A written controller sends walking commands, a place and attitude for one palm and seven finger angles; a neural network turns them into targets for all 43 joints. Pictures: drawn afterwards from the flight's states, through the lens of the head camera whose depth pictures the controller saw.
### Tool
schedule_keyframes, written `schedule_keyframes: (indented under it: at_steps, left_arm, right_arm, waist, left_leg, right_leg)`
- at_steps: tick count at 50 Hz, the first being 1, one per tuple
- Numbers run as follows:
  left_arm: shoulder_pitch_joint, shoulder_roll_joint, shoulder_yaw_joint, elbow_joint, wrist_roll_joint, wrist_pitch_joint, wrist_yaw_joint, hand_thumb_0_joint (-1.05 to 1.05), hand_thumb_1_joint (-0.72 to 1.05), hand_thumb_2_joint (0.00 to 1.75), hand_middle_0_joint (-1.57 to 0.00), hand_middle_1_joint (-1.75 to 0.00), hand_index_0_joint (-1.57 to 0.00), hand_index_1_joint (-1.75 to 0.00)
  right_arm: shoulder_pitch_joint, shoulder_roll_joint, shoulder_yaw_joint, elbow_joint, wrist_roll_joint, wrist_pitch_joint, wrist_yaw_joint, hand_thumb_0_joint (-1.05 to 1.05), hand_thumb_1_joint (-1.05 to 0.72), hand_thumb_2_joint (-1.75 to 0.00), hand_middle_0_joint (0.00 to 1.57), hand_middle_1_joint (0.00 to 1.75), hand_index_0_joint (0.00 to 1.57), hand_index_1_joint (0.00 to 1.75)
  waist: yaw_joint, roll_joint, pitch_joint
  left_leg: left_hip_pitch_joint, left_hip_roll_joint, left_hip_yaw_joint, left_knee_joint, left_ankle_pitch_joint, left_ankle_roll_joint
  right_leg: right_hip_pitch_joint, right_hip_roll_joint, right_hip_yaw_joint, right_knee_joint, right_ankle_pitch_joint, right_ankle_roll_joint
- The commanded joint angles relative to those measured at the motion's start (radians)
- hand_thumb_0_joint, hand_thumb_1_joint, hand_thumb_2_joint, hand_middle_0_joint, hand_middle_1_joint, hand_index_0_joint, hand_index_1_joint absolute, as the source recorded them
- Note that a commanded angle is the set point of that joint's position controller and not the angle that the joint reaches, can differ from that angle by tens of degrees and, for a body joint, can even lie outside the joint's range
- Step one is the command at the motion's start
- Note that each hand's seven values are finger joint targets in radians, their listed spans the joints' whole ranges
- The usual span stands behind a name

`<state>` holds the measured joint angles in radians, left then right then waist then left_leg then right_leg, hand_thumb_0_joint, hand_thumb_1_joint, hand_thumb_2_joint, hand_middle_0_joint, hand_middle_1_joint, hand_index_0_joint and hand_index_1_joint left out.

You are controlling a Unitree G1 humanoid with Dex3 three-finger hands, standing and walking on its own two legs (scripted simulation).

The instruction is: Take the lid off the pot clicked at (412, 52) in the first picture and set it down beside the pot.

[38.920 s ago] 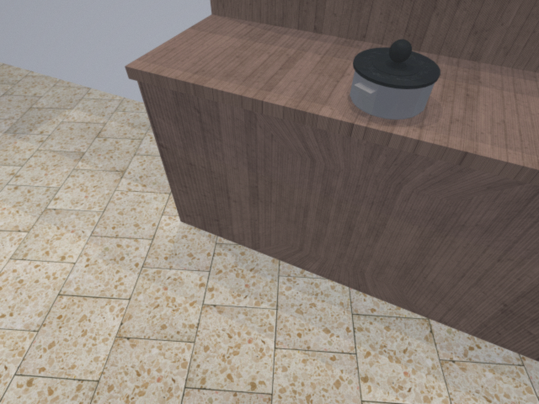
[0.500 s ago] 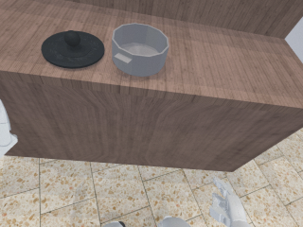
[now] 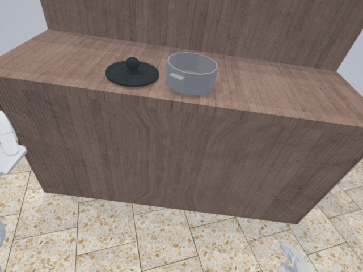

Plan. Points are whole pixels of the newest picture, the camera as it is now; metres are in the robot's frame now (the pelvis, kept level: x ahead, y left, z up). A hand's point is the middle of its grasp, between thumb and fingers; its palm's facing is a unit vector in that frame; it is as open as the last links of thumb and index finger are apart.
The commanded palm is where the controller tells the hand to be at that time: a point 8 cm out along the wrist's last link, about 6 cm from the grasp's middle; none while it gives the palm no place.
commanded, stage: stop stepping back and stand still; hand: left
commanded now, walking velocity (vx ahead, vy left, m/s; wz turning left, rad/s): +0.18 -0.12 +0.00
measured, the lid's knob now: (132, 63) +0.83 +0.24 +0.09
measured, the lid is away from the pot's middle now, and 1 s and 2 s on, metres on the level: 0.23 0.23 0.23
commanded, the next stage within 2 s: let the arm hang, fingers relaxed in 1.38 s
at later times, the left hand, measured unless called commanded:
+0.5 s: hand (66, 242) +0.21 +0.27 -0.07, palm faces +0.23 -0.93 -0.30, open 7.4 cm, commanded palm none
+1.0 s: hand out of the picture +0.14 +0.24 -0.16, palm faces +0.15 -0.96 -0.23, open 7.3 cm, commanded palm none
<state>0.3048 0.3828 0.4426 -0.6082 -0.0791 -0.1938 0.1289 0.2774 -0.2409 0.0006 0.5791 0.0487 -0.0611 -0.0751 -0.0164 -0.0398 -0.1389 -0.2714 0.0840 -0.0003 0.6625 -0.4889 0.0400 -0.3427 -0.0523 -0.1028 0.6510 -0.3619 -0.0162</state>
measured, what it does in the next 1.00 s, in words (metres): walks ahead: right foot, then right foot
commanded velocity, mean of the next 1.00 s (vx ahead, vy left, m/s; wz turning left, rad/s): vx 0.04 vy -0.03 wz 0.00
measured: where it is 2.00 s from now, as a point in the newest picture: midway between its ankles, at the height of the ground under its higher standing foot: outside the picture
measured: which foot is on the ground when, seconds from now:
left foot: down 0.00-0.62, up 0.64-0.84, down 0.86-1.00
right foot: down 0.00-0.00, up 0.02-0.24, down 0.26-0.42, up 0.44-0.60, down 0.62-0.88, up 0.90-1.00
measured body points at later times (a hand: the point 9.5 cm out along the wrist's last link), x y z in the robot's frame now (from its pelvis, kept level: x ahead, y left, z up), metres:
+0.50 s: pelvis +0.02 +0.03 -0.02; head +0.00 +0.02 +0.43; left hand +0.19 +0.32 -0.05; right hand +0.14 -0.22 -0.14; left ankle +0.00 +0.15 -0.72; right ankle +0.01 -0.10 -0.69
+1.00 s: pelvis +0.13 +0.05 +0.01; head +0.17 +0.06 +0.46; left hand +0.13 +0.29 -0.14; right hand +0.22 -0.17 -0.13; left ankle +0.03 +0.12 -0.72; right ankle +0.10 -0.09 -0.69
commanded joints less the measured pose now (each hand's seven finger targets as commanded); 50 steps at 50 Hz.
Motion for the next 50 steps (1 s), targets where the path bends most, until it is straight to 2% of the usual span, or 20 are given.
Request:
schedule_keyframes:
  at_steps: [1,2,4,8,11,13,14,15,20,21,22,24,29,31,32,33,36,40,44,50]
  left_arm:
    - [-0.041,0.275,0.102,-0.494,0.009,-0.113,0.020,0.00,0.90,0.90,-0.20,-0.30,-0.20,-0.30]
    - [0.079,0.338,0.188,-0.422,0.013,-0.097,0.023,0.00,0.90,0.90,-0.20,-0.30,-0.20,-0.30]
    - [0.096,0.352,0.206,-0.545,-0.004,-0.106,0.030,0.00,0.90,0.90,-0.20,-0.30,-0.20,-0.30]
    - [0.193,0.291,0.213,-0.350,-0.004,-0.086,0.035,0.00,0.90,0.90,-0.20,-0.30,-0.20,-0.30]
    - [0.128,0.268,0.202,-0.176,0.005,-0.063,0.033,0.00,0.90,0.90,-0.20,-0.30,-0.20,-0.30]
    - [0.029,0.298,0.195,-0.089,-0.004,-0.060,0.024,0.00,0.90,0.90,-0.20,-0.30,-0.20,-0.30]
    - [0.052,0.257,0.177,0.008,-0.013,-0.062,0.017,0.00,0.90,0.90,-0.20,-0.30,-0.20,-0.30]
    - [0.105,-0.032,-0.254,0.559,0.121,0.137,-0.084,0.00,0.90,0.90,-0.20,-0.30,-0.20,-0.30]
    - [-0.083,-0.082,-0.342,0.692,0.125,0.237,-0.128,0.00,0.90,0.90,-0.20,-0.30,-0.20,-0.30]
    - [-0.048,-0.151,-0.357,0.749,0.123,0.235,-0.140,0.00,0.90,0.90,-0.20,-0.30,-0.20,-0.30]
    - [-0.130,-0.136,-0.352,0.784,0.113,0.218,-0.138,0.00,0.90,0.90,-0.20,-0.30,-0.20,-0.30]
    - [-0.231,-0.072,-0.344,0.873,0.099,0.204,-0.134,0.00,0.90,0.90,-0.20,-0.30,-0.20,-0.30]
    - [0.072,-0.041,-0.361,1.247,0.093,0.204,-0.159,0.00,0.90,0.90,-0.20,-0.30,-0.20,-0.30]
    - [0.154,0.064,-0.343,1.336,0.095,0.163,-0.130,0.00,0.90,0.90,-0.20,-0.30,-0.20,-0.30]
    - [0.150,0.022,-0.349,1.338,0.102,0.151,-0.114,0.00,0.90,0.90,-0.20,-0.30,-0.20,-0.30]
    - [0.103,-0.005,-0.340,1.319,0.112,0.149,-0.110,0.00,0.90,0.90,-0.20,-0.30,-0.20,-0.30]
    - [-0.002,-0.085,-0.350,1.370,0.109,0.150,-0.083,0.00,0.90,0.90,-0.20,-0.30,-0.20,-0.30]
    - [-0.014,-0.091,-0.354,1.450,0.102,0.160,-0.077,0.00,0.90,0.90,-0.20,-0.30,-0.20,-0.30]
    - [0.024,-0.161,-0.392,1.485,0.073,0.172,-0.086,0.00,0.90,0.90,-0.20,-0.30,-0.20,-0.30]
    - [-0.104,-0.147,-0.390,1.496,0.082,0.178,-0.100,0.00,0.90,0.90,-0.20,-0.30,-0.20,-0.30]
  right_arm:
    - [-0.158,-0.068,-0.042,-0.198,-0.015,-0.130,0.018,0.00,-0.90,-0.90,0.20,0.30,0.20,0.30]
    - [-0.123,-0.060,-0.065,-0.151,-0.026,-0.134,0.027,0.00,-0.90,-0.90,0.20,0.30,0.20,0.30]
    - [-0.118,-0.061,-0.054,-0.165,-0.025,-0.142,0.048,0.00,-0.90,-0.90,0.20,0.30,0.20,0.30]
    - [-0.132,-0.061,-0.036,-0.128,-0.027,-0.126,0.051,0.00,-0.90,-0.90,0.20,0.30,0.20,0.30]
    - [-0.134,-0.074,-0.045,-0.125,-0.022,-0.089,0.039,0.00,-0.90,-0.90,0.20,0.30,0.20,0.30]
    - [-0.150,-0.089,-0.075,-0.128,-0.005,-0.063,0.033,0.00,-0.90,-0.90,0.20,0.30,0.20,0.30]
    - [-0.144,-0.082,-0.069,-0.110,-0.016,-0.055,0.034,0.00,-0.90,-0.90,0.20,0.30,0.20,0.30]
    - [-0.158,-0.136,-0.073,-0.048,-0.005,-0.095,0.098,0.00,-0.90,-0.90,0.20,0.30,0.20,0.30]
    - [0.135,-0.110,-0.073,0.058,-0.060,0.052,0.100,0.00,-0.90,-0.90,0.20,0.30,0.20,0.30]
    - [0.140,-0.193,-0.095,0.059,-0.087,0.048,0.095,0.00,-0.90,-0.90,0.20,0.30,0.20,0.30]
    - [0.171,-0.245,-0.114,0.066,-0.106,0.035,0.078,0.00,-0.90,-0.90,0.20,0.30,0.20,0.30]
    - [0.072,-0.247,-0.113,0.049,-0.112,0.032,0.063,0.00,-0.90,-0.90,0.20,0.30,0.20,0.30]
    - [-0.129,-0.182,-0.076,0.105,-0.097,0.029,0.049,0.00,-0.90,-0.90,0.20,0.30,0.20,0.30]
    - [-0.010,-0.045,-0.065,0.136,-0.061,0.031,0.052,0.00,-0.90,-0.90,0.20,0.30,0.20,0.30]
    - [-0.018,-0.059,-0.071,0.143,-0.062,0.033,0.054,0.00,-0.90,-0.90,0.20,0.30,0.20,0.30]
    - [0.026,-0.027,-0.080,0.143,-0.069,0.029,0.060,0.00,-0.90,-0.90,0.20,0.30,0.20,0.30]
    - [0.049,-0.022,-0.081,0.183,-0.067,0.042,0.049,0.00,-0.90,-0.90,0.20,0.30,0.20,0.30]
    - [0.086,0.031,-0.067,0.237,-0.051,0.042,0.057,0.00,-0.90,-0.90,0.20,0.30,0.20,0.30]
    - [0.129,-0.072,-0.078,0.262,-0.059,0.037,0.034,0.00,-0.90,-0.90,0.20,0.30,0.20,0.30]
    - [0.148,-0.030,-0.069,0.330,-0.071,0.053,0.023,0.00,-0.90,-0.90,0.20,0.30,0.20,0.30]
  waist:
    - [-0.012,0.393,0.050]
    - [-0.005,0.195,-0.052]
    - [-0.011,0.231,0.021]
    - [0.012,0.382,0.115]
    - [0.018,0.092,0.094]
    - [-0.002,-0.330,0.085]
    - [-0.013,-0.210,0.128]
    - [-0.025,-0.057,0.110]
    - [-0.119,-0.134,0.176]
    - [-0.104,0.196,0.222]
    - [-0.126,0.240,0.253]
    - [-0.074,0.028,0.217]
    - [0.107,0.149,0.107]
    - [0.084,-0.215,0.053]
    - [0.071,-0.016,0.028]
    - [0.028,0.101,-0.005]
    - [-0.009,-0.105,-0.017]
    - [-0.030,-0.046,0.019]
    - [-0.023,0.234,0.004]
    - [-0.037,0.174,0.157]
  left_leg:
    - [0.170,0.268,-0.441,-0.415,0.106,0.185]
    - [0.232,0.211,-0.267,-0.299,0.412,0.170]
    - [0.075,0.252,-0.428,-0.370,0.332,0.193]
    - [-0.121,0.171,-0.112,-0.346,0.180,0.082]
    - [-0.334,0.042,0.001,-0.038,-0.031,0.032]
    - [-0.449,-0.098,0.021,0.512,-0.074,-0.009]
    - [-0.459,-0.070,-0.028,0.603,-0.037,-0.019]
    - [-0.472,0.145,-0.088,0.579,-0.159,-0.019]
    - [0.090,0.010,-0.013,-0.054,0.028,0.008]
    - [0.077,0.182,-0.380,-0.262,-0.029,0.105]
    - [0.067,0.338,-0.674,-0.412,0.034,0.221]
    - [-0.098,0.351,-0.603,-0.395,0.135,0.228]
    - [-0.278,0.096,-0.034,-0.106,0.118,0.003]
    - [-0.422,-0.134,0.106,0.369,-0.109,-0.062]
    - [-0.370,-0.092,-0.021,0.494,-0.145,-0.052]
    - [-0.357,-0.088,-0.030,0.503,-0.111,-0.052]
    - [-0.335,-0.050,-0.061,0.445,-0.091,-0.042]
    - [-0.117,-0.071,0.008,-0.086,0.079,-0.030]
    - [0.379,0.259,-0.244,-0.190,1.312,0.171]
    - [0.385,0.160,-0.084,-0.192,1.324,0.102]
  right_leg:
    - [-0.343,0.096,0.100,0.502,-0.188,-0.009]
    - [-0.279,0.063,0.107,0.498,-0.184,-0.004]
    - [-0.294,0.048,0.140,0.512,-0.130,0.010]
    - [0.051,0.061,0.032,0.068,-0.072,-0.006]
    - [0.390,0.072,0.078,-0.195,-0.081,-0.038]
    - [0.307,-0.280,0.682,-0.431,-0.124,-0.199]
    - [0.287,-0.286,0.612,-0.396,0.145,-0.214]
    - [0.125,-0.474,0.298,-0.237,0.334,-0.202]
    - [-0.385,-0.099,-0.003,0.068,-0.357,-0.061]
    - [-0.510,0.050,-0.054,0.357,-0.354,0.012]
    - [-0.568,0.059,0.079,0.591,-0.309,0.022]
    - [-0.423,-0.028,0.211,0.633,-0.164,0.015]
    - [0.129,0.042,0.110,0.075,-0.014,0.010]
    - [0.264,-0.248,0.719,-0.278,0.221,-0.122]
    - [0.246,-0.288,0.791,-0.322,0.349,-0.194]
    - [0.270,-0.250,0.691,-0.272,0.409,-0.231]
    - [0.296,-0.214,0.551,-0.200,0.756,-0.221]
    - [0.304,-0.128,0.332,-0.143,0.872,-0.145]
    - [-0.103,0.048,0.124,0.093,-0.068,0.030]
    - [-0.127,0.041,0.080,0.017,-0.067,0.011]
